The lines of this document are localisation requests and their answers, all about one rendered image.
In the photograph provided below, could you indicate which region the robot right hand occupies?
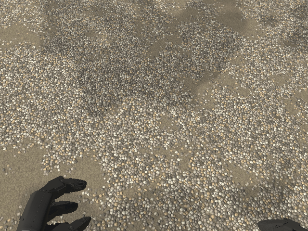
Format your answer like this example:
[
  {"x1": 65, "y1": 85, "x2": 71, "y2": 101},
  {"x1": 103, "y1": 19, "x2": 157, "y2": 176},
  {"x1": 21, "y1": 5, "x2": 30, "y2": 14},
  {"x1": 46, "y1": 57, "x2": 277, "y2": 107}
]
[{"x1": 257, "y1": 218, "x2": 308, "y2": 231}]

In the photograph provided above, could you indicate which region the robot left hand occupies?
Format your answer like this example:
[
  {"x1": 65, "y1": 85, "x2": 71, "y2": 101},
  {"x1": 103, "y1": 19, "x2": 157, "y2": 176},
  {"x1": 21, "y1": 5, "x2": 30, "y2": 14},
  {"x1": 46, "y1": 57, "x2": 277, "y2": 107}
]
[{"x1": 16, "y1": 175, "x2": 91, "y2": 231}]

